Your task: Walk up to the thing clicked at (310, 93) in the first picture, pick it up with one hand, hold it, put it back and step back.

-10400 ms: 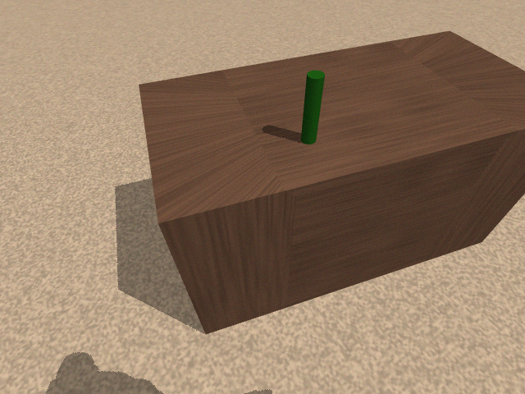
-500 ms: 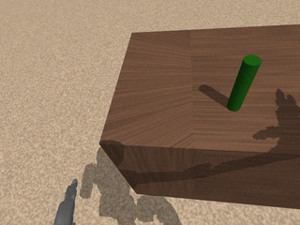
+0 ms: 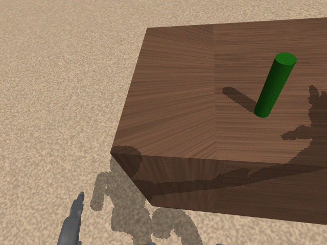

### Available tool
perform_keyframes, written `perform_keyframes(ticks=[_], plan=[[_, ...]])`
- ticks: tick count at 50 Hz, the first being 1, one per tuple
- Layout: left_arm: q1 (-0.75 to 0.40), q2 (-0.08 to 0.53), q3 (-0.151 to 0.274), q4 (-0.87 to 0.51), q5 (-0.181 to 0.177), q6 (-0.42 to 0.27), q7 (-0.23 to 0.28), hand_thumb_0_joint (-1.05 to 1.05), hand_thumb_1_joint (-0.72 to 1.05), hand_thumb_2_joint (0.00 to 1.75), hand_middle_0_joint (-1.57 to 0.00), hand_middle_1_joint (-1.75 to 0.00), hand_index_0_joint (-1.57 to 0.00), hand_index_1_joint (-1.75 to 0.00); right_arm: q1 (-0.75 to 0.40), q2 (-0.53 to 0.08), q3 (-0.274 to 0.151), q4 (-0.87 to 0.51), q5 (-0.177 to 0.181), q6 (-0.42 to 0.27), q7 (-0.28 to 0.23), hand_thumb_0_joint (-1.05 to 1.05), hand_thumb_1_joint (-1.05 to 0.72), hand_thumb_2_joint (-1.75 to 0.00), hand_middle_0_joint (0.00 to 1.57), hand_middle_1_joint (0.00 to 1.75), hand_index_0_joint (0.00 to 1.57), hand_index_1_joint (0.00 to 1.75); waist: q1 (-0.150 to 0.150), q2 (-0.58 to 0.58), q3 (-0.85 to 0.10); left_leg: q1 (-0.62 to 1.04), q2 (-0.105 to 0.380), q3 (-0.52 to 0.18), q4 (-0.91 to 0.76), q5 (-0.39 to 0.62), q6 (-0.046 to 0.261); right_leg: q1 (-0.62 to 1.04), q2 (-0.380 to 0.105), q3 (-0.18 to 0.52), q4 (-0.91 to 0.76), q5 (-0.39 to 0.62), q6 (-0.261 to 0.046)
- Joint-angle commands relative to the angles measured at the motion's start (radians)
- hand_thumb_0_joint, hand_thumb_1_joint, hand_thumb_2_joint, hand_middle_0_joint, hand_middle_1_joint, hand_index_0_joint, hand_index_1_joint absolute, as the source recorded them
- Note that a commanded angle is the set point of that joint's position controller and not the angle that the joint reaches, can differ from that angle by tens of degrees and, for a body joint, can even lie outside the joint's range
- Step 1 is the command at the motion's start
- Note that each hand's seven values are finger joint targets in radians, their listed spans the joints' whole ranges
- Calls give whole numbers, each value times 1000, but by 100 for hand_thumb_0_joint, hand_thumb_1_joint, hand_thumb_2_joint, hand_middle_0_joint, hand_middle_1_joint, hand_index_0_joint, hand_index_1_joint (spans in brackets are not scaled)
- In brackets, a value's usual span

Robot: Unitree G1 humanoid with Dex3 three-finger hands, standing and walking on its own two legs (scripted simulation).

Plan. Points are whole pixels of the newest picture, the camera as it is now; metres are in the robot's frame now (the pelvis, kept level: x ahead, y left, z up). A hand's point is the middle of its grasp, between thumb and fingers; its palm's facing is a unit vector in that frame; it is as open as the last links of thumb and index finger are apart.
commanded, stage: go down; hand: right
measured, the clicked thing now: (271, 89) +0.51 -0.21 +0.06
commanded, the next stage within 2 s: approach in 0.56 s
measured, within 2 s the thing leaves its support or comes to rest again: neither
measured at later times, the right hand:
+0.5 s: hand out of the picture +0.41 -0.39 +0.14, palm faces +0.20 +0.98 +0.01, open 17.5 cm
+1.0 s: hand out of the picture +0.42 -0.35 +0.09, palm faces +0.11 +0.99 +0.03, open 17.5 cm
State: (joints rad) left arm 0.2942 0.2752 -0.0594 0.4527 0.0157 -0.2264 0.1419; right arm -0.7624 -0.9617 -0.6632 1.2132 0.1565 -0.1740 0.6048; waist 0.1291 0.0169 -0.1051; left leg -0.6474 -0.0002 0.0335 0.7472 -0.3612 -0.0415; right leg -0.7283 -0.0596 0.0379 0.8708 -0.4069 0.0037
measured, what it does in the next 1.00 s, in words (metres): stands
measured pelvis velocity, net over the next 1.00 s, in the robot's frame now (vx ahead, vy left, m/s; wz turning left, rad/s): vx -0.01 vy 0.00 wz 0.00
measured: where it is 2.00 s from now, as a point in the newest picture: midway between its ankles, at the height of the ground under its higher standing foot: outside the picture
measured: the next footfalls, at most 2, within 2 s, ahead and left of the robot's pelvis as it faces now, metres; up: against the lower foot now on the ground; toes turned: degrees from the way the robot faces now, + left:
none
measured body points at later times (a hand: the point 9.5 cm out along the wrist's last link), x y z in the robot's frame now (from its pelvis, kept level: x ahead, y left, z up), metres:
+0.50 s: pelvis +0.00 +0.00 +0.00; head +0.09 -0.04 +0.44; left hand +0.15 +0.26 -0.05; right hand +0.40 -0.44 +0.14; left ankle +0.00 +0.15 -0.70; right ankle +0.00 -0.11 -0.70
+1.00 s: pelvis -0.01 +0.00 -0.01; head +0.08 -0.04 +0.43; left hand +0.16 +0.25 -0.05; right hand +0.41 -0.40 +0.09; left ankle +0.00 +0.15 -0.70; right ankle +0.00 -0.11 -0.70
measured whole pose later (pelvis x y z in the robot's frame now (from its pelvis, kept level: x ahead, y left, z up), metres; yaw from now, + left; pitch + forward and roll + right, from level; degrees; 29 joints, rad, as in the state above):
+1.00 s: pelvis -0.01 +0.00 -0.01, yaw +0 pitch +17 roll +4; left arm 0.28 0.27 -0.06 0.39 0.02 -0.22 0.12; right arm -0.74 -0.83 -0.55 1.21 0.19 -0.22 0.59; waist 0.13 0.02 -0.12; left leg -0.74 0.01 0.03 0.84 -0.39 -0.04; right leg -0.82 -0.05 0.04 0.94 -0.43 0.00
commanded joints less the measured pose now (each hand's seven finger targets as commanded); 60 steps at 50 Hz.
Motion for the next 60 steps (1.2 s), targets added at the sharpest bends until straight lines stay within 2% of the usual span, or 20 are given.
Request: perform_keyframes(ticks=[1, 6, 9, 13, 19, 22, 24, 26, 27, 30, 34, 37, 39, 41, 46, 50, 52, 53, 54, 60], plan=[[-35, 177, 83, -146, -5, -51, 23, 0, -55, 6, -5, -5, -5, -5, -354, -387, -18, -179, 29, -54, 5, 0, 53, -5, 6, 5, 5, 5, -14, -251, -354, 62, -28, 12, -52, 239, 60, 318, 24, 14, -110, 371, 2], [-13, 169, 73, -152, -2, -47, 23, 0, -56, 6, -5, -5, -4, -5, -338, -411, -32, -153, 20, -49, 9, 0, 56, -5, 5, 5, 5, 5, -10, -220, -384, 92, -22, 3, -39, 290, 56, 285, 32, 6, -85, 388, -9], [19, 186, 93, -163, -1, -45, 24, 0, -55, 6, -5, -5, -5, -5, -356, -450, -62, -210, 20, -57, 9, 0, 56, -6, 5, 5, 5, 5, -16, -242, -470, 110, -22, 2, -26, 353, 52, 350, 31, 7, -61, 485, -6], [15, 178, 89, -162, -2, -36, 19, 0, -56, 6, -5, -5, -4, -5, -357, -434, -56, -206, 22, -55, 7, 0, 55, -5, 5, 5, 5, 5, -8, -256, -447, 67, -29, 9, -18, 353, 54, 370, 23, 15, -50, 574, 1], [-41, 163, 68, -176, -3, -34, 15, 0, -56, 6, -5, -4, -4, -5, -321, -388, -22, -177, 13, -46, 5, 0, 55, -5, 6, 5, 5, 5, -18, -253, -368, 59, -28, 9, -34, 257, 64, 287, 25, 11, -87, 393, -4], [-4, 204, 111, -203, -8, -30, 17, 0, -55, 6, -5, -5, -4, -5, -316, -402, -34, -217, 23, -46, 12, 0, 55, -5, 5, 5, 5, 5, -16, -250, -425, 77, -30, 12, -28, 280, 61, 338, 26, 13, -85, 429, -5], [63, 189, 103, -133, -6, -24, 14, 0, -55, 5, -5, -5, -5, -5, -304, -402, -50, -204, 33, -45, 9, 0, 58, -6, 5, 6, 5, 6, -14, -261, -410, 77, -26, 8, -28, 297, 58, 333, 32, 8, -77, 434, -8], [-40, 208, 115, -249, -12, -35, 17, 0, -55, 6, -5, -5, -4, -5, -376, -417, -56, -270, 43, -59, 6, 0, 57, -5, 5, 5, 5, 5, -2, -221, -437, 75, -29, 11, -25, 297, 56, 335, 29, 16, -71, 434, -10], [-3, 205, 122, -184, -8, -33, 20, 0, -56, 6, -5, -5, -4, -5, -350, -428, -62, -230, 35, -58, 5, 0, 58, -5, 5, 5, 5, 5, -2, -230, -409, 62, -27, 11, -24, 282, 56, 324, 27, 15, -72, 417, -8], [1, 139, 56, -161, -9, -25, 12, 0, -55, 6, -5, -4, -4, -5, -320, -399, -44, -218, 27, -66, -2, 0, 57, -5, 5, 5, 5, 5, -30, -248, -346, 35, -27, 12, -27, 226, 62, 281, 27, 14, -88, 366, -6], [-1, 152, 59, -166, -4, -25, 10, 0, -56, 5, -5, -5, -5, -5, -315, -413, -46, -248, 25, -56, 4, 0, 56, -5, 4, 5, 4, 5, -38, -307, -406, 51, -28, 11, -25, 249, 65, 338, 23, 17, -85, 437, 7], [17, 176, 89, -125, -2, -24, 14, 0, -57, 5, -5, -5, -4, -6, -298, -368, -26, -237, 38, -49, 12, 0, 53, -5, 5, 4, 5, 4, -21, -302, -406, 40, -29, 10, -23, 260, 62, 345, 21, 15, -77, 455, 8], [5, 214, 130, -130, -2, -31, 20, 0, -57, 5, -5, -5, -5, -6, -299, -318, 0, -233, 44, -46, 12, 0, 53, -5, 5, 4, 5, 4, 4, -263, -398, 37, -28, 8, -25, 262, 60, 331, 23, 14, -79, 415, 0], [-53, 222, 127, -197, -7, -41, 20, 0, -56, 5, -5, -5, -5, -6, -276, -256, 34, -193, 50, -47, 11, 0, 53, -5, 5, 4, 5, 4, 17, -196, -357, 30, -29, 14, -22, 240, 60, 292, 23, 17, -80, 355, -10], [2, 123, 40, -175, -2, -45, 0, 0, -56, 5, -6, -5, -5, -6, -287, -95, 114, -146, 65, -90, 1, 0, 53, -5, 5, 5, 5, 5, 37, -142, -307, -56, -31, 17, 15, 195, 55, 221, 20, 25, -60, 289, -13], [113, 187, 122, -193, 12, -35, -12, 0, -54, 4, -6, -5, -6, -5, -334, -136, 87, -240, 57, -136, -42, 0, 52, -6, 5, 5, 5, 5, 46, -233, -405, -104, -31, 11, 66, 234, 53, 292, 20, 25, -9, 418, -2], [154, 143, 105, -134, 18, -21, -32, 0, -53, 3, -6, -6, -6, -5, -352, -128, 69, -260, 56, -163, -72, 0, 52, -6, 5, 5, 5, 5, 41, -273, -398, -150, -27, 4, 90, 233, 53, 281, 18, 19, 29, 454, -1], [48, 164, 119, -252, 21, -32, -36, 0, -54, 4, -6, -5, -6, -5, -357, -95, 73, -230, 53, -175, -90, 0, 51, -6, 5, 5, 5, 5, 48, -229, -406, -157, -28, 2, 101, 235, 53, 245, 19, 20, 49, 435, -3], [51, 182, 152, -227, 25, -30, -40, 0, -54, 4, -6, -5, -6, -5, -395, -117, 58, -278, 46, -195, -113, 0, 53, -6, 4, 5, 5, 5, 44, -243, -419, -159, -27, 2, 123, 230, 56, 213, 19, 19, 57, 413, -1], [7, 176, 162, -383, 37, -2, -53, 0, -55, 4, -6, -6, -6, -5, -457, -125, 31, -309, -12, -259, -221, 0, 57, -4, 4, 5, 4, 5, 33, -284, -597, -119, -36, 3, 178, 217, 60, 192, 20, 18, 100, 351, 1]])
